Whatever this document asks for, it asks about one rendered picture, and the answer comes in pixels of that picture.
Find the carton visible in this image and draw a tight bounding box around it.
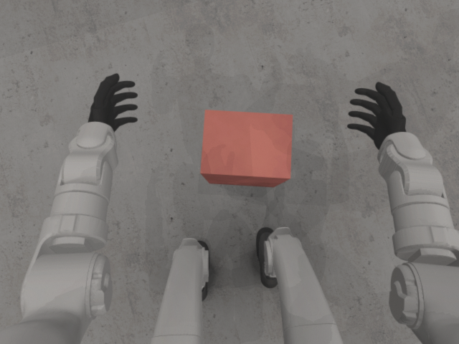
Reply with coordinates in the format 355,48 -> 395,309
200,110 -> 293,187

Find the robot left forearm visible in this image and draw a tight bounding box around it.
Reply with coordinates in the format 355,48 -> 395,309
20,122 -> 118,317

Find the robot left upper arm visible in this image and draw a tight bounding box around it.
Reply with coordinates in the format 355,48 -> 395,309
0,252 -> 113,344

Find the robot left thigh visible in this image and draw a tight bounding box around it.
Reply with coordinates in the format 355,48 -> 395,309
150,245 -> 209,344

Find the left robot hand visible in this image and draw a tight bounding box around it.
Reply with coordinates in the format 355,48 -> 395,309
88,73 -> 138,132

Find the robot right forearm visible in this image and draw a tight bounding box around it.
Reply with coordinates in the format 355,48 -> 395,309
377,132 -> 459,267

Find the right robot hand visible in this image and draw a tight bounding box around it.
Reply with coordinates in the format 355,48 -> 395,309
347,82 -> 406,150

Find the robot right upper arm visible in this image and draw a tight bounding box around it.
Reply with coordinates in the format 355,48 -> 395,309
389,262 -> 459,344

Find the right robot foot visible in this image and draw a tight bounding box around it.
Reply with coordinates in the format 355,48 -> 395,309
256,227 -> 278,288

